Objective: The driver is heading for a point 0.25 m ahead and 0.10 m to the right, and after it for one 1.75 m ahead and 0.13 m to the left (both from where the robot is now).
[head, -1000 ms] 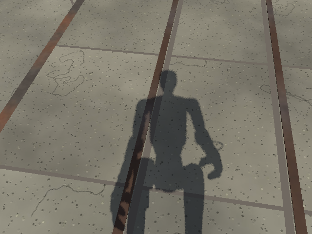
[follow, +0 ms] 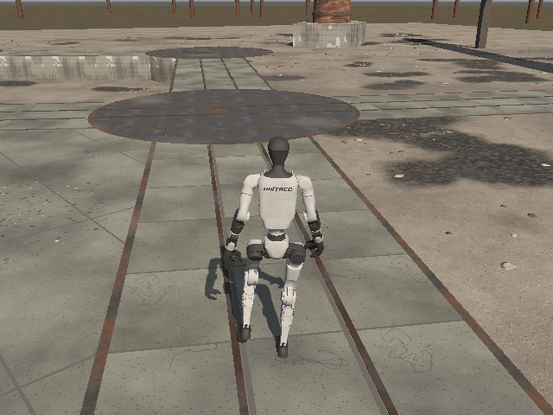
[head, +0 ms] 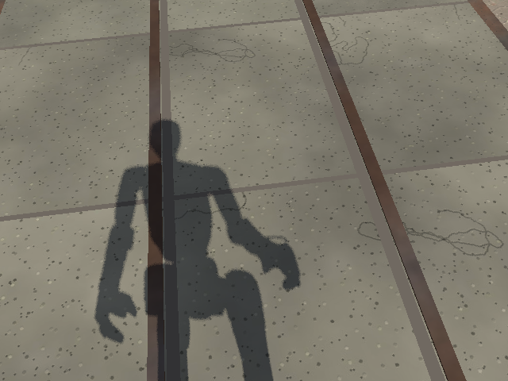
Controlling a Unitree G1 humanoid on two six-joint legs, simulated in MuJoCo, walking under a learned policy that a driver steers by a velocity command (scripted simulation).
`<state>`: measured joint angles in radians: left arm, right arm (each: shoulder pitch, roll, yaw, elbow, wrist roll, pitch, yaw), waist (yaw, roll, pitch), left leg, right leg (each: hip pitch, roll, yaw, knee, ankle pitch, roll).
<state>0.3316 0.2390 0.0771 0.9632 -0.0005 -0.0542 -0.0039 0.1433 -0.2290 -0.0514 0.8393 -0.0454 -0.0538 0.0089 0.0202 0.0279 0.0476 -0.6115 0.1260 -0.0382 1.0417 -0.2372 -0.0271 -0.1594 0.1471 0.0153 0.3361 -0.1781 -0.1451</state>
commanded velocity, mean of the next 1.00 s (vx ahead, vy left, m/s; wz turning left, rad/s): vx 0.12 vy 0.00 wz -0.34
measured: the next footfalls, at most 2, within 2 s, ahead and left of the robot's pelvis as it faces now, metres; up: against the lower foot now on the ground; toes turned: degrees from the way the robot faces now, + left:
left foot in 0.28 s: +0.32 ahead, +0.10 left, +0.00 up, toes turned -12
right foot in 0.72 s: +0.17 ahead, -0.08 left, +0.00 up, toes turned -24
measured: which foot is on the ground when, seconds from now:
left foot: up 0.00-0.26, down 0.28-0.72, up 0.74-1.00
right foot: down 0.00-0.28, up 0.30-0.70, down 0.72-1.00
